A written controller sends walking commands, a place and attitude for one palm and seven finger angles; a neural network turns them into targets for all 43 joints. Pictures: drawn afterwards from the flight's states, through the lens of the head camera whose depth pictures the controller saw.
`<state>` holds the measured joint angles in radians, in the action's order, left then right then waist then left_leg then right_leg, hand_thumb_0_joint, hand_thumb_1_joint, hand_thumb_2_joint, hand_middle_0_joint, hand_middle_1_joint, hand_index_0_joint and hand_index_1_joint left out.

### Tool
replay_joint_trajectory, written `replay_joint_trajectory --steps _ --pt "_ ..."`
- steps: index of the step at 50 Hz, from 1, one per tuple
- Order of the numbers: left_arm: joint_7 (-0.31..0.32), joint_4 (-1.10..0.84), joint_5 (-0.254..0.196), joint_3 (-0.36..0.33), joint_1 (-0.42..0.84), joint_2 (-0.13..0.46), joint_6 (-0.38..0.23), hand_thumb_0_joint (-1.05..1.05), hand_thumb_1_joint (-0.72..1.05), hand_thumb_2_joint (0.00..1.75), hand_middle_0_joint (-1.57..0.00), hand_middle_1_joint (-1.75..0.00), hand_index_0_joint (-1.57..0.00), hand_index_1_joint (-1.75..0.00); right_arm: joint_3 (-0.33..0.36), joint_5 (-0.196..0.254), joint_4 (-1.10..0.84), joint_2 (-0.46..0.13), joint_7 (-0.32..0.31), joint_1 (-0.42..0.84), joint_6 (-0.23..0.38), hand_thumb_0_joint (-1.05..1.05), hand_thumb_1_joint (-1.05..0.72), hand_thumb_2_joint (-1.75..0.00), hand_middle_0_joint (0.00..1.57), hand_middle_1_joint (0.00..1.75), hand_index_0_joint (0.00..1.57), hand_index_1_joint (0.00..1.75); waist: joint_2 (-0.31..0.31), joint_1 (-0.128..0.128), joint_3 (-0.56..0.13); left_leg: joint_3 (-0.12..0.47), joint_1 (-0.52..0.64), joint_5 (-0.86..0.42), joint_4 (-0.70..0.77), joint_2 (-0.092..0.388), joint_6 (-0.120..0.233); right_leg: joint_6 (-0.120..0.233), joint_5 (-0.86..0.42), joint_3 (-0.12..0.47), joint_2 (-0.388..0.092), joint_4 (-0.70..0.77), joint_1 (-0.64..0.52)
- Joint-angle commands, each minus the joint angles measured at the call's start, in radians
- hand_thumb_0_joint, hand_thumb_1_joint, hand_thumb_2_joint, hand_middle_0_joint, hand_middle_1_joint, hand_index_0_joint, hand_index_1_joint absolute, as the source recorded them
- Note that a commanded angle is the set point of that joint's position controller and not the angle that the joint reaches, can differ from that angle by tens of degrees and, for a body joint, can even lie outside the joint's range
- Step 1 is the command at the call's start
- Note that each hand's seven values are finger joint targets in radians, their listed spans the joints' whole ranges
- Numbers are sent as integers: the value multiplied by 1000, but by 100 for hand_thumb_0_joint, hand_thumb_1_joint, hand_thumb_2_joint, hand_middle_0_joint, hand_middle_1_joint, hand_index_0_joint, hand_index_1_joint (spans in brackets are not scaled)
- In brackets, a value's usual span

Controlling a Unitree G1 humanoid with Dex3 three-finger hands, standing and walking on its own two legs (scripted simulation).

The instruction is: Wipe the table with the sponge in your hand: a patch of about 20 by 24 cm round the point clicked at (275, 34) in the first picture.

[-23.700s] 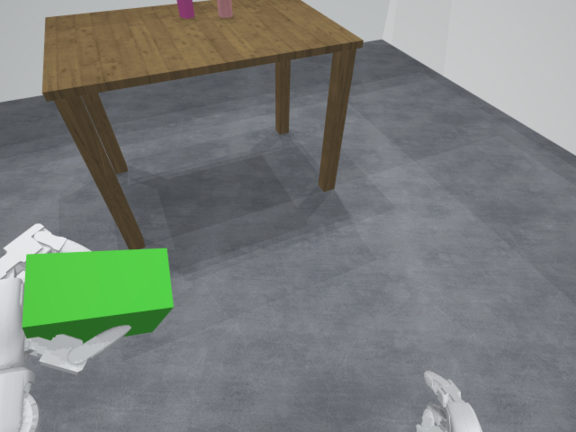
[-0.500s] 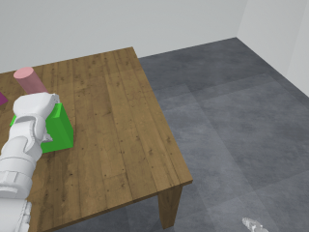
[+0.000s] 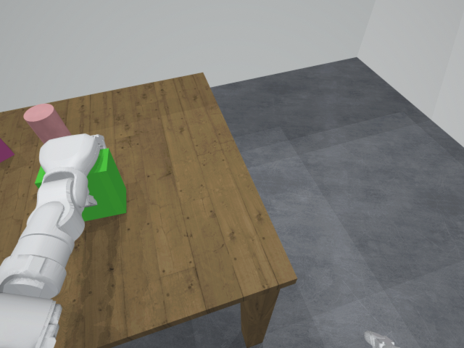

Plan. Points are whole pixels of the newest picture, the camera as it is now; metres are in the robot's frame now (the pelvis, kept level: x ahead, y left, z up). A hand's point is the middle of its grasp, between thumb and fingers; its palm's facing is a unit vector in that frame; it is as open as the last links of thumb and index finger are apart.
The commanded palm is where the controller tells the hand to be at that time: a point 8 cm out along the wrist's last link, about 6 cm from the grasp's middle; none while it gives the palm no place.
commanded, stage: slide across to the middle lane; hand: left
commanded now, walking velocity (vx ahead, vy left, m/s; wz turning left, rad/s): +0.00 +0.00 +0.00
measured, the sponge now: (90, 194) +0.37 +0.32 +0.03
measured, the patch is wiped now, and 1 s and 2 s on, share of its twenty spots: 0.65 0.75 0.95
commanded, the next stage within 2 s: wipe back along the middle lane in 0.26 s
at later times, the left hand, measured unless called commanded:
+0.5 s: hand (115, 170) +0.39 +0.26 +0.08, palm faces -0.03 -0.01 -1.00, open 10.0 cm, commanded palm +0.36 +0.24 +0.12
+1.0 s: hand (119, 190) +0.35 +0.24 +0.08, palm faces +0.02 -0.03 -1.00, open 10.0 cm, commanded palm +0.31 +0.22 +0.11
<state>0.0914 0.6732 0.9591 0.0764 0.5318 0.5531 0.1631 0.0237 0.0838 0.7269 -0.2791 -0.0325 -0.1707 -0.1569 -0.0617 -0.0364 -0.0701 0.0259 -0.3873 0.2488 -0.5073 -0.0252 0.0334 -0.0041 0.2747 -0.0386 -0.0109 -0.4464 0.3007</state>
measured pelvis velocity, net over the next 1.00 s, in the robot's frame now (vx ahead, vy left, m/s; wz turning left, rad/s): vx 0.02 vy -0.02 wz -0.02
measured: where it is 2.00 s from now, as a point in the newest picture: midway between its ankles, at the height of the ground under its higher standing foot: outside the picture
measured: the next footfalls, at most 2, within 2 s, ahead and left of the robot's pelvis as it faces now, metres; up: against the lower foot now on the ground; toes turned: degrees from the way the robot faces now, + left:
none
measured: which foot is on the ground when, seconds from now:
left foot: down 0.00-1.00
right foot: down 0.00-1.00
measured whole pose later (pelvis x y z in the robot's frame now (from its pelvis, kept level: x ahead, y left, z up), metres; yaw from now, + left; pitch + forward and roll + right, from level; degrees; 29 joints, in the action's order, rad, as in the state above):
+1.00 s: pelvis +0.02 -0.02 +0.00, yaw -1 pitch +5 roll +0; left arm 0.11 0.26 0.95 0.15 0.23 0.42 0.41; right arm -0.01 0.09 0.63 -0.28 0.01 -0.09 -0.19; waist -0.09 -0.05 -0.09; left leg 0.01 -0.30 0.28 -0.49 -0.01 0.01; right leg 0.01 0.31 -0.02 0.00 -0.47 0.23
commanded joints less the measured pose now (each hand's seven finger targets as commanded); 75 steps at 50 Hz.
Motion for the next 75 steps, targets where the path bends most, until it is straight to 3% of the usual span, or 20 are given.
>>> replay_joint_trajectory --steps 1,6,9,10,11,15,16,20,23,28,31,42,56,60,61,65,67,70,71,75 --pt "2 -170 -4 7 353 110 16 0 10 130 -120 -160 -120 -160 38 0 -128 -143 -6 86 36 0 -90 -90 20 30 20 30 12 45 -248 37 248 -291 41 11 11 76 -220 -10 40 39 -1" --pt "-1 -184 1 43 375 57 50 0 10 130 -120 -160 -120 -160 31 -2 -134 -135 -5 103 28 0 -90 -90 20 30 20 30 38 49 -254 40 264 -327 30 15 7 77 -253 -14 40 32 -1" --pt "4 -213 11 31 338 59 76 0 10 130 -120 -160 -120 -160 30 -7 -145 -131 2 116 17 0 -90 -90 20 30 20 30 47 33 -308 30 273 -397 17 10 5 75 -335 -8 35 20 -51" --pt "7 -219 12 -7 336 97 87 0 10 130 -120 -160 -120 -160 27 -7 -143 -136 2 126 12 0 -90 -90 20 30 20 30 27 26 -299 35 267 -409 21 13 -2 80 -338 -5 37 16 -54" --pt "5 -217 10 39 347 45 97 0 10 130 -120 -160 -120 -160 26 -8 -147 -130 4 122 9 0 -90 -90 20 30 20 30 42 34 -289 30 265 -413 16 10 2 77 -351 -14 36 15 -55" --pt "6 -212 16 19 364 69 132 0 10 130 -120 -160 -120 -160 21 -4 -144 -132 2 140 2 0 -90 -90 20 30 20 30 58 34 -285 26 253 -406 20 8 3 76 -369 -6 35 13 -68" --pt "1 -224 11 68 390 18 133 0 10 130 -120 -160 -120 -160 20 -4 -148 -129 2 137 3 0 -90 -90 20 30 20 30 52 44 -287 23 261 -412 12 6 8 75 -384 -10 35 11 -64" --pt "-6 -259 -7 31 240 20 135 0 10 130 -120 -160 -120 -160 26 -7 -162 -129 12 146 5 0 -90 -90 20 30 20 30 69 18 -330 16 270 -482 -4 5 12 73 -476 1 31 0 -124" --pt "-12 -305 -14 42 112 -4 141 0 10 130 -120 -160 -120 -160 24 -5 -181 -127 24 152 7 0 -90 -90 20 30 20 30 88 10 -295 7 243 -497 -7 1 16 64 -527 -2 27 -5 -144" --pt "-4 -359 -21 16 17 19 177 0 10 130 -120 -160 -120 -160 22 1 -191 -131 32 173 6 0 -90 -90 20 30 20 30 109 1 -246 1 208 -432 11 -3 15 61 -494 5 30 0 -148" --pt "-3 -408 -27 57 -1 -27 203 0 10 130 -120 -160 -120 -160 20 2 -203 -128 33 190 6 0 -90 -90 20 30 20 30 84 -1 -233 0 211 -402 21 -5 16 63 -454 2 31 2 -145" --pt "-14 -415 -35 41 -135 -16 247 0 10 130 -120 -160 -120 -160 4 11 -223 -125 28 215 10 0 -90 -90 20 30 20 30 119 -9 -180 -11 168 -299 36 -10 17 58 -400 21 29 13 -147" --pt "-2 -612 -59 72 -352 -88 282 0 10 130 -120 -160 -120 -160 0 10 -266 -108 46 258 23 0 -90 -90 20 30 20 30 117 -31 -174 -7 180 -332 30 -5 11 57 -426 21 32 -10 -165" --pt "0 -641 -50 59 -354 -64 308 0 10 130 -120 -160 -120 -160 -4 10 -261 -109 44 274 23 0 -90 -90 20 30 20 30 111 -34 -153 -1 182 -315 40 -1 7 62 -389 34 36 -8 -148" --pt "-2 -656 -52 105 -350 -114 313 0 10 130 -120 -160 -120 -160 -6 10 -268 -104 44 277 24 0 -90 -90 20 30 20 30 110 -28 -152 -3 182 -311 39 -1 9 59 -377 20 34 -9 -145" --pt "-3 -681 -49 92 -389 -98 327 0 10 130 -120 -160 -120 -160 -8 10 -266 -104 47 288 26 0 -90 -90 20 30 20 30 110 -33 -147 3 191 -313 37 4 7 63 -378 33 38 -12 -137" --pt "-6 -696 -52 121 -408 -136 331 0 10 130 -120 -160 -120 -160 -7 11 -271 -98 50 290 31 0 -90 -90 20 30 20 30 127 -33 -153 1 192 -319 30 2 11 59 -391 21 35 -15 -145" --pt "-3 -725 -50 87 -480 -102 333 0 10 130 -120 -160 -120 -160 -8 10 -275 -101 55 298 34 0 -90 -90 20 30 20 30 121 -48 -163 5 194 -345 29 3 5 64 -418 37 39 -27 -161" --pt "-5 -753 -58 125 -490 -150 332 0 10 130 -120 -160 -120 -160 -10 10 -284 -93 59 299 36 0 -90 -90 20 30 20 30 113 -40 -163 0 193 -354 22 2 8 59 -438 23 34 -30 -167" --pt "-4 -802 -51 105 -567 -125 338 0 10 130 -120 -160 -120 -160 -8 9 -286 -93 70 309 37 0 -90 -90 20 30 20 30 123 -48 -148 5 194 -372 22 8 3 63 -454 39 41 -37 -162"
